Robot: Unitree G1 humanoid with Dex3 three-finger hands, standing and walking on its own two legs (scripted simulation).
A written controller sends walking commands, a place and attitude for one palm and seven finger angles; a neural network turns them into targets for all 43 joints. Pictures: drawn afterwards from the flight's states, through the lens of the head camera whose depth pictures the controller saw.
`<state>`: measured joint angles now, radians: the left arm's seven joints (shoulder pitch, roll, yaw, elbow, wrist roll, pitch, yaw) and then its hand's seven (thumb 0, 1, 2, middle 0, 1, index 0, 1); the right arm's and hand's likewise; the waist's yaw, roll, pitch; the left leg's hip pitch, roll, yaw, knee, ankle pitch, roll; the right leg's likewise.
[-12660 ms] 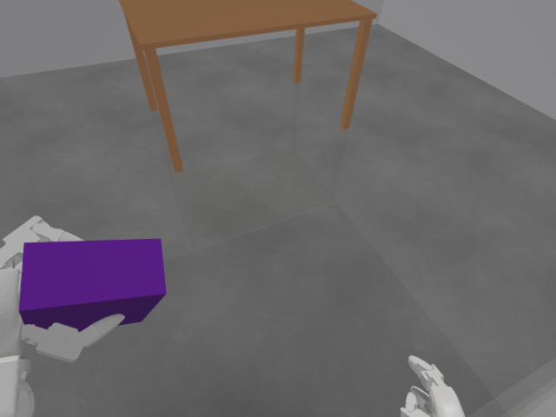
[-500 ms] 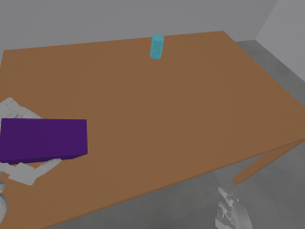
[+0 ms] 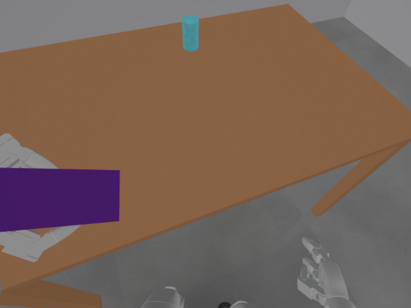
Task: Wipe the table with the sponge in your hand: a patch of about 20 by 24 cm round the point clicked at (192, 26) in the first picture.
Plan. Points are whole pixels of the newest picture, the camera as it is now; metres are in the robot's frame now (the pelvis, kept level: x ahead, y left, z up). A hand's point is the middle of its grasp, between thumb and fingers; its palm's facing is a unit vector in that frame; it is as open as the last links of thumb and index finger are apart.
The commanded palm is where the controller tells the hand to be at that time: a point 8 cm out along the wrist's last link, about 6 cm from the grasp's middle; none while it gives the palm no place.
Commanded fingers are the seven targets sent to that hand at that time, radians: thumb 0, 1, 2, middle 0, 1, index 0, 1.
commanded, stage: come to a stop and stand still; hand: left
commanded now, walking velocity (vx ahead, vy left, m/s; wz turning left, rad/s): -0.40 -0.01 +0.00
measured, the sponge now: (74, 198) +0.23 +0.20 +0.16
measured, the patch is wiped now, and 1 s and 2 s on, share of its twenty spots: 0.00 0.00 0.00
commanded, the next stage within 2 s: look again from close up in 1.60 s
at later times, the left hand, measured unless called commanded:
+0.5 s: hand out of the picture +0.12 +0.28 +0.17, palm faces +0.47 -0.82 -0.34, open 10.1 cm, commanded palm +0.07 +0.30 +0.19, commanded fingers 0.00 0.10 1.30 -1.20 -1.60 -1.20 -1.60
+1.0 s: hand out of the picture +0.15 +0.28 +0.15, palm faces +0.34 -0.83 -0.44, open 10.1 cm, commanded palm +0.09 +0.31 +0.19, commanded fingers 0.00 0.10 1.30 -1.20 -1.60 -1.20 -1.60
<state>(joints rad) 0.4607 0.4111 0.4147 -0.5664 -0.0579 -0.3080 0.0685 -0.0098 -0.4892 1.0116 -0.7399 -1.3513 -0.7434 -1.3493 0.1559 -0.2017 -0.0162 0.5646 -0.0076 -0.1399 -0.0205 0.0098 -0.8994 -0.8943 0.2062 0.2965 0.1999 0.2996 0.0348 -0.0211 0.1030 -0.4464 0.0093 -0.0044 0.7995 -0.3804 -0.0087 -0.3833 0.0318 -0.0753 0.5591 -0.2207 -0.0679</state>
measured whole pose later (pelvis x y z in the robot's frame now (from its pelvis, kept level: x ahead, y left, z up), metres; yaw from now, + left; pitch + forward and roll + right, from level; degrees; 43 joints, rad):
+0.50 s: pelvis -0.08 +0.02 +0.00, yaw +3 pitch -2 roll -1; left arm 0.39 0.33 0.35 -0.42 -0.02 -0.20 0.11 -0.01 -0.49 1.01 -0.74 -1.35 -0.74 -1.35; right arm 0.27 -0.17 0.02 0.63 0.01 -0.15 -0.02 0.01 -0.90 -0.89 0.21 0.30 0.20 0.30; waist 0.03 -0.02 0.03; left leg -0.19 0.03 0.03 0.56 -0.34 0.01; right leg -0.27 0.02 -0.05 0.52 -0.23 -0.02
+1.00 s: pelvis -0.06 +0.03 +0.01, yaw +1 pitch -1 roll +0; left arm 0.42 0.39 0.36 -0.40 -0.02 -0.21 0.05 -0.01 -0.49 1.02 -0.74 -1.35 -0.74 -1.35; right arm 0.24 -0.20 0.02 0.60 0.01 -0.13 -0.01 0.01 -0.90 -0.89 0.20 0.30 0.20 0.30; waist 0.02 -0.03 0.08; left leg -0.15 0.01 0.06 0.48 -0.31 0.02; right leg -0.27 0.01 0.00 0.47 -0.19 -0.01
